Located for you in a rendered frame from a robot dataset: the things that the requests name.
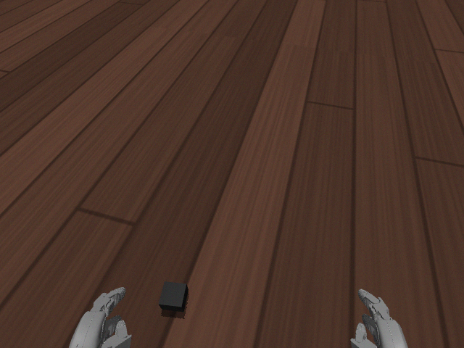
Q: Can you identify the small box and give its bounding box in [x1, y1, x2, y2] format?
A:
[158, 281, 189, 312]

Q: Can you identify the right robot hand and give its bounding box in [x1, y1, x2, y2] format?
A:
[351, 289, 408, 348]

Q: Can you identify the left robot hand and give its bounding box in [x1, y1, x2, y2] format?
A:
[69, 287, 132, 348]

